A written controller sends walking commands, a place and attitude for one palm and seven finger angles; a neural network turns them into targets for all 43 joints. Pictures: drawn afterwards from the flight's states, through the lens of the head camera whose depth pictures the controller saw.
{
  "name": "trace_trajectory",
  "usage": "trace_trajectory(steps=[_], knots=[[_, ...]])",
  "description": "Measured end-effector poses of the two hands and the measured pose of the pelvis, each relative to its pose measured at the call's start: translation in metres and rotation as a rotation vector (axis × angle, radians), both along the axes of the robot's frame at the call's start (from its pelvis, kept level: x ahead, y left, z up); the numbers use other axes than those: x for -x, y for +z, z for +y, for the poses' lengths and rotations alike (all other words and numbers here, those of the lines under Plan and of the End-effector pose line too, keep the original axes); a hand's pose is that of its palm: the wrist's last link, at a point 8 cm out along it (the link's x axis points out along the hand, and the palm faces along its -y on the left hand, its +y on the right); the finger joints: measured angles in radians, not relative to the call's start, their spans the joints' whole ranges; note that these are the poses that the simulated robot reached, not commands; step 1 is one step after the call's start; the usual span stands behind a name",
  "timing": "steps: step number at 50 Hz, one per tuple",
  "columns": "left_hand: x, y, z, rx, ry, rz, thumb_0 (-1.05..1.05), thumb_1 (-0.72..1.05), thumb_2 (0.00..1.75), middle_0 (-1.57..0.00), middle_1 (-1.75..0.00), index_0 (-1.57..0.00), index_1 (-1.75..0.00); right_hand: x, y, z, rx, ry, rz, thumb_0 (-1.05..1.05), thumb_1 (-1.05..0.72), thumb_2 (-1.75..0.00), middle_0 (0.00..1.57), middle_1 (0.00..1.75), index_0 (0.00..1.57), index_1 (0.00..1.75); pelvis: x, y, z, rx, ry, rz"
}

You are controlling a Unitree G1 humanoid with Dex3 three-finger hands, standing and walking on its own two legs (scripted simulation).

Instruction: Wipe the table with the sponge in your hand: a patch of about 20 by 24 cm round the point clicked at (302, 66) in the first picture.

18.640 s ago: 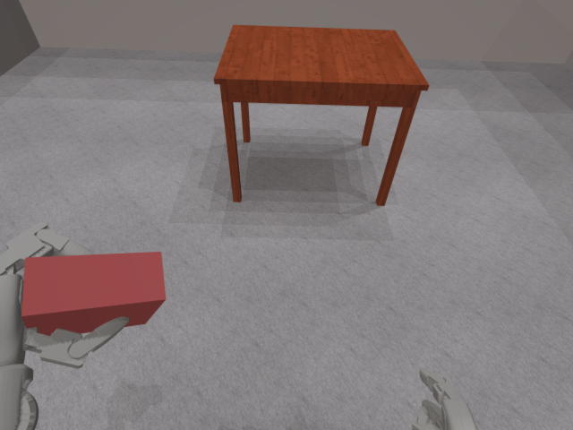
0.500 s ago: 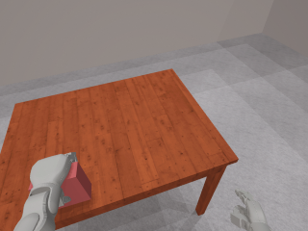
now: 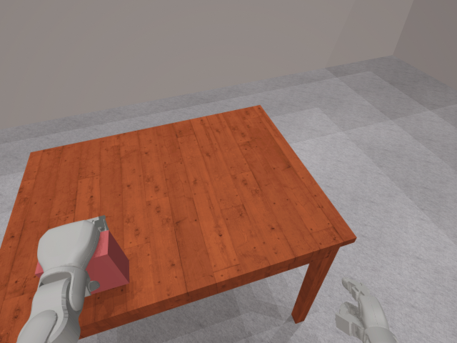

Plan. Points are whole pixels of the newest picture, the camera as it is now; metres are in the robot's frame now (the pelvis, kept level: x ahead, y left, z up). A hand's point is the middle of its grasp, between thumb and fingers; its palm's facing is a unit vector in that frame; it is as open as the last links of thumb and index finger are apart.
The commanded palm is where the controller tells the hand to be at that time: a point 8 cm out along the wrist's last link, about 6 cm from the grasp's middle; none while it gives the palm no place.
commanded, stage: move the sponge above the wiping area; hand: left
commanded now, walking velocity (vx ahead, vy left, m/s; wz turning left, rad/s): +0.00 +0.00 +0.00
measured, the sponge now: (92, 271) +0.21 +0.31 -0.01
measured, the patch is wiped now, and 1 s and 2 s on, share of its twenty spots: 0.00 0.00 0.00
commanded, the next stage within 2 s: none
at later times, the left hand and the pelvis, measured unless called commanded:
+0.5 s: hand (73, 249) +0.22 +0.33 +0.05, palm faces +0.04 -0.06 -1.00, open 9.4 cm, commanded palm +0.19 +0.31 +0.08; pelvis +0.00 +0.00 +0.00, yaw +0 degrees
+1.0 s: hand (69, 264) +0.21 +0.34 +0.02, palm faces -0.11 -0.14 -0.98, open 9.4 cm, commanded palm +0.19 +0.31 +0.08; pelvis +0.00 +0.01 +0.00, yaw +0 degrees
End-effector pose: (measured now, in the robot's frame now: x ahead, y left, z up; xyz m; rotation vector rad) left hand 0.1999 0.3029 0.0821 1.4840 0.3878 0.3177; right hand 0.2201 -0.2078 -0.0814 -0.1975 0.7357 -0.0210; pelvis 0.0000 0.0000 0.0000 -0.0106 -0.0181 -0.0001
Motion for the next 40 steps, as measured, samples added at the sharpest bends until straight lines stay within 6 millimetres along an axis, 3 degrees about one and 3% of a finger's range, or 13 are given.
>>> trace_trajectory(steps=[4,7,13,18,23,25,28,34,37,40], knots=[[0.002,0.012,0.013,-0.005,0.073,-0.024,0.0,-0.43,1.03,-0.79,-1.37,-0.79,-1.37,0.0,-0.001,0.0,-0.02,-0.01,-0.003,0.01,-0.9,-0.9,0.2,0.3,0.2,0.3,0.001,0.001,0.002,0.0,0.005,-0.001],[0.005,0.004,0.016,0.033,0.113,0.033,0.0,-0.43,1.03,-0.79,-1.38,-0.79,-1.38,0.001,-0.001,0.0,-0.028,-0.018,-0.003,0.01,-0.9,-0.9,0.2,0.3,0.2,0.3,0.002,0.001,0.003,-0.001,0.009,0.002],[0.004,-0.026,-0.004,0.103,0.018,0.135,0.0,-0.43,1.03,-0.79,-1.38,-0.79,-1.38,0.006,-0.001,-0.002,0.004,-0.012,0.001,0.01,-0.9,-0.9,0.2,0.3,0.2,0.3,0.004,0.001,0.003,0.001,0.01,0.008],[-0.003,-0.01,-0.016,0.039,-0.096,0.02,0.0,-0.43,1.03,-0.79,-1.37,-0.8,-1.37,0.011,-0.002,-0.004,0.025,-0.015,0.01,0.01,-0.9,-0.9,0.2,0.3,0.2,0.3,0.004,0.0,0.004,0.003,-0.004,0.006],[-0.004,0.017,0.006,-0.014,0.024,-0.087,0.0,-0.43,1.03,-0.79,-1.37,-0.8,-1.37,0.013,-0.006,-0.003,-0.014,-0.037,0.022,0.01,-0.9,-0.9,0.2,0.3,0.2,0.3,0.002,0.0,0.005,0.0,-0.011,0.005],[-0.001,0.017,0.017,0.0,0.104,-0.066,0.0,-0.43,1.03,-0.79,-1.37,-0.79,-1.38,0.012,-0.006,-0.003,-0.029,-0.041,0.027,0.01,-0.9,-0.9,0.2,0.3,0.2,0.3,0.001,0.001,0.005,-0.001,-0.008,0.004],[0.005,0.002,0.023,0.041,0.173,0.039,0.0,-0.43,1.03,-0.79,-1.38,-0.79,-1.38,0.009,-0.004,-0.002,-0.034,-0.038,0.024,0.01,-0.9,-0.9,0.2,0.3,0.2,0.3,0.001,0.002,0.005,-0.002,0.004,0.004],[0.011,-0.033,-0.005,0.132,0.021,0.169,0.0,-0.43,1.03,-0.79,-1.38,-0.79,-1.38,0.002,0.001,-0.002,0.015,-0.007,-0.006,0.01,-0.91,-0.9,0.2,0.3,0.2,0.3,0.002,0.001,0.005,0.003,0.01,0.004],[0.006,-0.024,-0.018,0.092,-0.091,0.091,0.0,-0.43,1.03,-0.79,-1.37,-0.79,-1.37,0.001,0.002,0.0,0.038,0.005,-0.011,0.01,-0.91,-0.9,0.2,0.3,0.2,0.3,0.002,0.0,0.005,0.005,0.003,0.003],[-0.001,-0.002,-0.015,0.008,-0.108,-0.024,0.0,-0.43,1.03,-0.8,-1.37,-0.8,-1.37,0.0,0.001,0.001,0.029,0.002,-0.009,0.01,-0.91,-0.9,0.2,0.3,0.2,0.3,0.001,-0.001,0.005,0.006,-0.007,0.005]])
